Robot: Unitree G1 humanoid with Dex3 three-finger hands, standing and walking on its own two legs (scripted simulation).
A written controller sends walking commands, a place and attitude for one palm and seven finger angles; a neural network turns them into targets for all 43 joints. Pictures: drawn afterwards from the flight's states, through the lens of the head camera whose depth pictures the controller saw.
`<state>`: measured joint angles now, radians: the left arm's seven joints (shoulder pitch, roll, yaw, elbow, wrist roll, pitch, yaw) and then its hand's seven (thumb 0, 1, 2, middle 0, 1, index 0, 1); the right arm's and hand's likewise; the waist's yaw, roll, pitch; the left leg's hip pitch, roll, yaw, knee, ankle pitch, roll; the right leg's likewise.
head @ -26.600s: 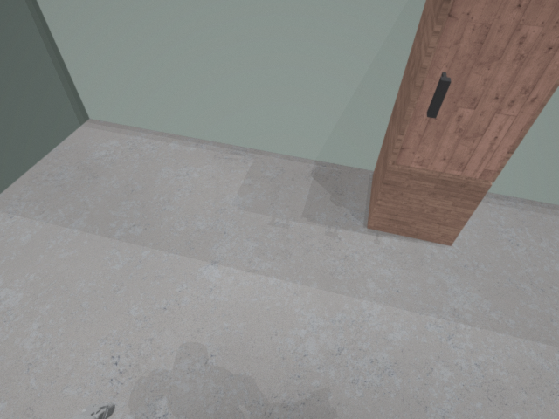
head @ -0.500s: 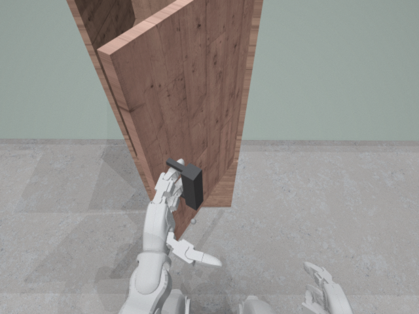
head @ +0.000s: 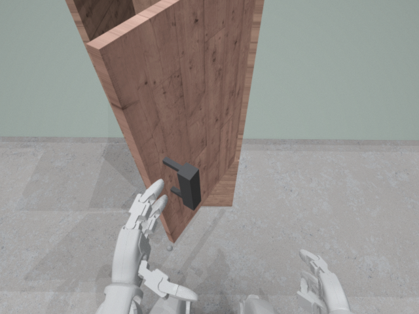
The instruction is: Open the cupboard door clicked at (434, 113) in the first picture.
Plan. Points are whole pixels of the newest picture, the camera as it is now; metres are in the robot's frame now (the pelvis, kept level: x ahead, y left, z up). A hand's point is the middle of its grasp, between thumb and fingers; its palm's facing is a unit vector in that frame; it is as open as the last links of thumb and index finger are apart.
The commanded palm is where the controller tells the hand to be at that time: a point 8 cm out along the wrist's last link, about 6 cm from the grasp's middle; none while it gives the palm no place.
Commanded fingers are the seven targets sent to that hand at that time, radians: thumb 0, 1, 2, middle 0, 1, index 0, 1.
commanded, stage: slide the hand sideways off the handle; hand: left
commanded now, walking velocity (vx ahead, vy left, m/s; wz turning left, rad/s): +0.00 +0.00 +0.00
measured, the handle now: (181, 182) +0.35 +0.08 +0.05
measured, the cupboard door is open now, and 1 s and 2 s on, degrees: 58 57 57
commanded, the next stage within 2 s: draw the hand back to the body in 0.32 s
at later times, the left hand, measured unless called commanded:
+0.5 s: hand (142, 269) +0.19 +0.12 +0.05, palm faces -0.01 -1.00 +0.00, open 16.3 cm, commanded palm +0.16 +0.18 +0.07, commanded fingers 0.00 -0.50 0.30 -0.15 -0.30 -0.15 -0.30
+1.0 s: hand (71, 252) +0.19 +0.19 +0.14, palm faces +0.09 -0.98 -0.19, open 15.9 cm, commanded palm +0.16 +0.24 +0.15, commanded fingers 0.00 -0.15 0.45 -0.16 -0.30 -0.16 -0.30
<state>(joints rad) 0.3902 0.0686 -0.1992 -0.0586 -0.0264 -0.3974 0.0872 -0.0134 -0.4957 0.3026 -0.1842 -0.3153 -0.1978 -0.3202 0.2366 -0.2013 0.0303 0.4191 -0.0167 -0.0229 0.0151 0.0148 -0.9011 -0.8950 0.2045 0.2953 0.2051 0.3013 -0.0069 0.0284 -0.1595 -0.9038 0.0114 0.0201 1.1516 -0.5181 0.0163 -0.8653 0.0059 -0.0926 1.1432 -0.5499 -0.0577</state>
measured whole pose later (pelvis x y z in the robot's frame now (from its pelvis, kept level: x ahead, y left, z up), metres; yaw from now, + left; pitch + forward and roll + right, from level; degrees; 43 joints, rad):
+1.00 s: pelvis +0.02 +0.01 +0.04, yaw +0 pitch +9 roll -2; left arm 0.64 0.28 0.10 -0.40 -0.16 -0.19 -0.05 -0.01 -0.41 0.34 -0.16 -0.30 -0.15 -0.30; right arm 0.30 -0.23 0.02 0.42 0.04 -0.06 -0.09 0.02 -0.90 -0.90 0.20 0.30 0.20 0.30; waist 0.02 0.05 -0.17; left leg -0.65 0.02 0.00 0.97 -0.48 0.02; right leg -0.59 0.03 -0.10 0.92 -0.48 -0.04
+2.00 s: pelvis +0.02 +0.01 +0.09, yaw -1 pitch -5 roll -1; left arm 0.49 0.34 0.33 -0.40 -0.07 -0.08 0.12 0.01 0.89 0.90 -0.21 -0.30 -0.21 -0.30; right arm 0.21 -0.23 0.03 0.64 0.00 -0.11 -0.08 0.02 -0.90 -0.90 0.20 0.30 0.21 0.30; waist 0.06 0.06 0.01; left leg -0.10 0.00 0.05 0.42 -0.24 0.03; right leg -0.06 0.03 -0.05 0.37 -0.24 -0.03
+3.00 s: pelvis -0.09 +0.02 +0.08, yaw +2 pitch +0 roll -2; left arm 0.54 0.38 0.43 -0.52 -0.03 -0.23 0.15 0.01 0.89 0.90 -0.21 -0.30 -0.21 -0.30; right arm 0.19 -0.20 0.00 0.59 0.00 -0.06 -0.06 0.02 -0.90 -0.89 0.21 0.30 0.21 0.30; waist 0.02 0.01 0.05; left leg -0.47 0.00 0.03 0.65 -0.27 0.03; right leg -0.33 0.06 0.03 0.57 -0.24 -0.01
